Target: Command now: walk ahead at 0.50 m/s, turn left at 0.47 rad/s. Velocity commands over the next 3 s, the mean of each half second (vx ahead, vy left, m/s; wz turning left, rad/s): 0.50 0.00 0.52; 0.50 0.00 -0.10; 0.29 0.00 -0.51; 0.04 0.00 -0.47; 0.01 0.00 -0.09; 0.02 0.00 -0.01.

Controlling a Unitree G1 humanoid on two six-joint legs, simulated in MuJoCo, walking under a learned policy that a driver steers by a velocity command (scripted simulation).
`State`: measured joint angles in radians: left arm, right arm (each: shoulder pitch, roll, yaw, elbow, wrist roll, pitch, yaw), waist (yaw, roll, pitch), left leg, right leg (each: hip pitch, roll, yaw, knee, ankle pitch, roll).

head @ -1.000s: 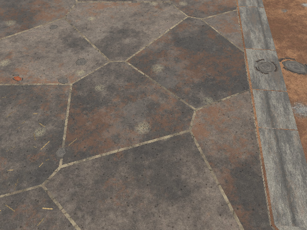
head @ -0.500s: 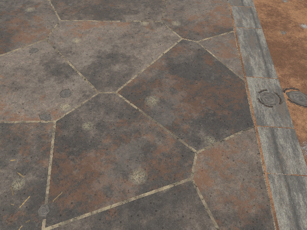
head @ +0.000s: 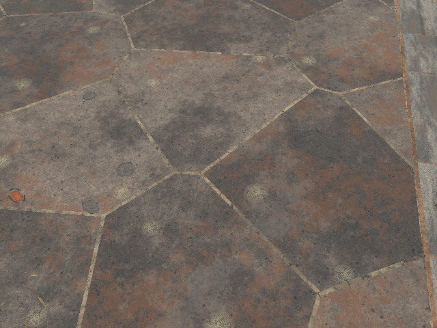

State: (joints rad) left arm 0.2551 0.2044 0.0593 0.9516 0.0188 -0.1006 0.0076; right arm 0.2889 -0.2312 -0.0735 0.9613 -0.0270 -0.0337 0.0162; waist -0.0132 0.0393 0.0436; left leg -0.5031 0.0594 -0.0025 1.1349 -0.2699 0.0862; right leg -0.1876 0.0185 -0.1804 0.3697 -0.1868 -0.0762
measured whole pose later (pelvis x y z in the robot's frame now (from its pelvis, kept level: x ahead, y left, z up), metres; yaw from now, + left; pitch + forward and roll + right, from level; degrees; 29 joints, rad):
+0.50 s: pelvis +0.25 +0.07 -0.01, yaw +17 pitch +0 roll +0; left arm 0.24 0.22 0.06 0.87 0.03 -0.07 0.00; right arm 0.22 -0.25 -0.08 0.89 -0.01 -0.03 0.01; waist 0.01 -0.01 0.07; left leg -0.26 -0.13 0.07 0.45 -0.19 0.14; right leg -0.44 -0.10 -0.02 1.22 -0.33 0.00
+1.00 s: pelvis +0.53 +0.11 -0.02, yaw +10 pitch +0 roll -1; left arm 0.18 0.25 0.06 0.84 0.02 -0.04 -0.02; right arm 0.35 -0.23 -0.03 0.95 -0.03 -0.08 -0.01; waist 0.00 0.01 0.06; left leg -0.18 -0.06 0.04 1.13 -0.39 0.06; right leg -0.40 0.11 -0.09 0.57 -0.18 -0.15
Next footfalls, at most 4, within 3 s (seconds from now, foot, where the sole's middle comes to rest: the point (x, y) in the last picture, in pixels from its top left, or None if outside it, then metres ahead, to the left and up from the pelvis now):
0.34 left None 0.31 0.12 -0.78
0.92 right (209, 276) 0.65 0.08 -0.78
1.44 left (165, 213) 0.90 0.24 -0.78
1.88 right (218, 248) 0.75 0.05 -0.78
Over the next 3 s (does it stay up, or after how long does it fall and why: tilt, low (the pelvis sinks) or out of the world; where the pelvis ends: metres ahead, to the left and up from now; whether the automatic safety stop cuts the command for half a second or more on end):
stays up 0.74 0.17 0.00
